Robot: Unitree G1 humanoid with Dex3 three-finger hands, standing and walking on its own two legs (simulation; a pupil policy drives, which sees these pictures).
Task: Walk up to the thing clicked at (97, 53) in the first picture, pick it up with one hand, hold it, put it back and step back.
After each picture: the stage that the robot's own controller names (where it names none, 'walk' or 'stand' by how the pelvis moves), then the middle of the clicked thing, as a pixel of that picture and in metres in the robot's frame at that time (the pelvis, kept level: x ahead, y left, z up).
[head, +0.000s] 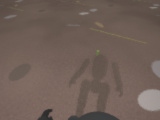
stand; (97, 52) +1.48 -0.08 -0.72
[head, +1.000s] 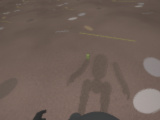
walk; (87, 56) +1.34 +0.22 -0.69
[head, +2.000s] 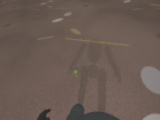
walk; (76, 73) +0.80 +0.37 -0.72
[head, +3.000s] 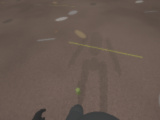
walk; (78, 91) +0.46 +0.23 -0.70
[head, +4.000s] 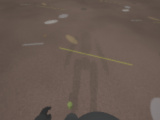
stand; (70, 105) +0.30 +0.22 -0.71
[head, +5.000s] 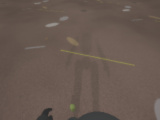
stand; (72, 107) +0.29 +0.20 -0.73
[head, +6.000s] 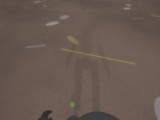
stand; (73, 105) +0.31 +0.21 -0.72
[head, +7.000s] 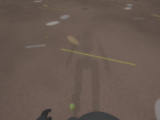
stand; (72, 107) +0.29 +0.21 -0.73
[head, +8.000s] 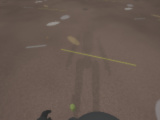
stand; (72, 107) +0.28 +0.21 -0.73
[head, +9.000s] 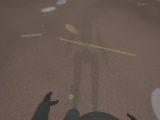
go down; (71, 97) +0.30 +0.21 -0.70
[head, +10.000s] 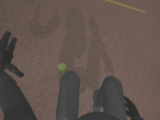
go down; (62, 67) +0.37 +0.24 -0.29
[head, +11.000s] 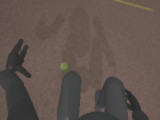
close in; (64, 67) +0.38 +0.24 -0.29
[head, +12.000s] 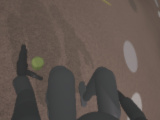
close in; (37, 63) +0.36 +0.26 -0.22
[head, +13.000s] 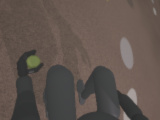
close; (33, 63) +0.36 +0.27 -0.22
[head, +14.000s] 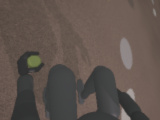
lift; (33, 62) +0.35 +0.27 -0.22
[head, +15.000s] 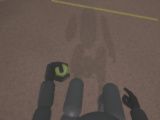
lift; (62, 72) +0.31 +0.21 -0.03
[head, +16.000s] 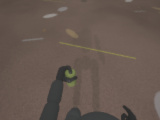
hold; (70, 77) +0.32 +0.16 +0.00
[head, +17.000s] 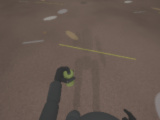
hold; (69, 78) +0.32 +0.17 +0.00
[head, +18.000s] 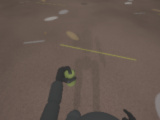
hold; (70, 78) +0.32 +0.17 +0.00
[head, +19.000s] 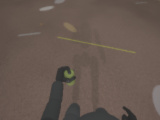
crouch; (70, 77) +0.33 +0.16 -0.04
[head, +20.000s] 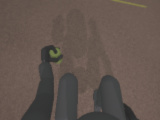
lower; (56, 56) +0.44 +0.24 -0.09
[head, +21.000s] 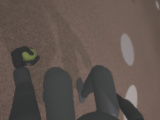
lower; (30, 57) +0.39 +0.28 -0.22
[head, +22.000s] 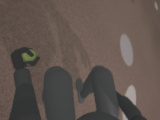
lower; (29, 58) +0.39 +0.29 -0.22
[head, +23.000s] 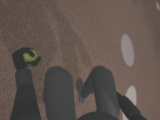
lower; (30, 58) +0.38 +0.28 -0.22
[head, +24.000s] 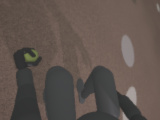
lower; (31, 58) +0.38 +0.28 -0.22
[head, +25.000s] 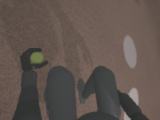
open; (36, 59) +0.37 +0.26 -0.22
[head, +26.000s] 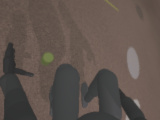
stand; (46, 59) +0.37 +0.25 -0.23
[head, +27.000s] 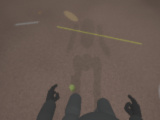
stand; (72, 88) +0.35 +0.20 -0.57
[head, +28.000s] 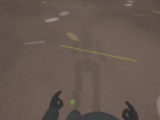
stand; (73, 102) +0.32 +0.19 -0.66
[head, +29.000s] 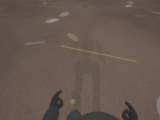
stand; (73, 102) +0.33 +0.19 -0.67
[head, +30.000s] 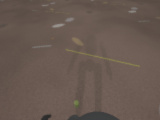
stand; (76, 104) +0.35 +0.18 -0.72
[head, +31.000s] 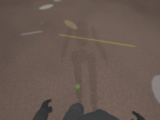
walk; (77, 87) +0.42 +0.16 -0.70
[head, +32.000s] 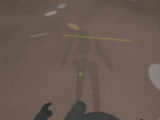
walk; (80, 75) +0.67 +0.22 -0.70
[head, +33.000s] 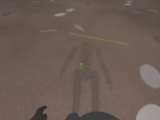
stand; (81, 65) +0.98 +0.19 -0.70
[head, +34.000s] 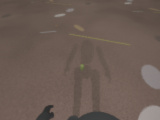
stand; (82, 67) +0.95 +0.19 -0.72
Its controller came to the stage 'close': yes
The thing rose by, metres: 0.71
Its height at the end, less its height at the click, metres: +0.00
